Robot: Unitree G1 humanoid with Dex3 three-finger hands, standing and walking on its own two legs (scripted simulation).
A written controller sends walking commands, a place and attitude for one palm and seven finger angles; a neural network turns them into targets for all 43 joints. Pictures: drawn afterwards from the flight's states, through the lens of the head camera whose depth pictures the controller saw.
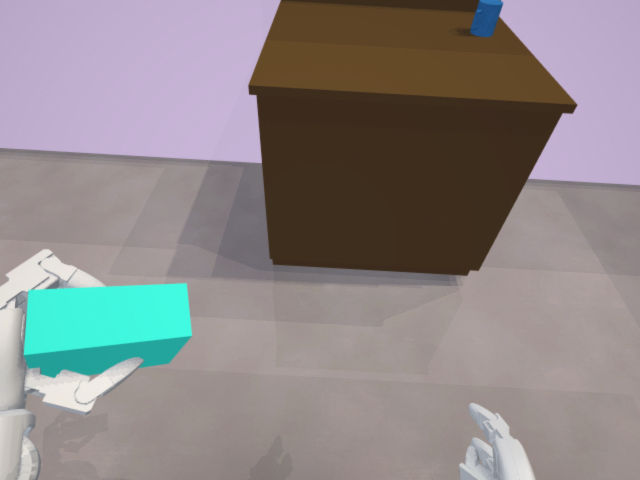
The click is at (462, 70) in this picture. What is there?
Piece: table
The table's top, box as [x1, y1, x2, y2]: [248, 0, 576, 113]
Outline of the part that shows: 248,85 249,94 568,113 572,113 576,106 575,102 499,17 493,34 490,37 480,37 473,35 469,32 474,12 281,0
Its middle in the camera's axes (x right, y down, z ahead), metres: +0.25 -0.63 +1.26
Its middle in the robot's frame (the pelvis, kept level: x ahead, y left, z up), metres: +1.38 -0.16 +0.02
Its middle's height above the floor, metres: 0.79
